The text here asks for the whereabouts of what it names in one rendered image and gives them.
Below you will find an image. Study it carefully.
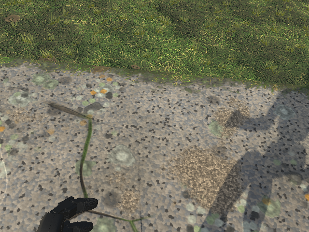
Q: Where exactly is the robot left hand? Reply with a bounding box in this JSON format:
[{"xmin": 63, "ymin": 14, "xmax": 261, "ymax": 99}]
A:
[{"xmin": 37, "ymin": 196, "xmax": 98, "ymax": 232}]

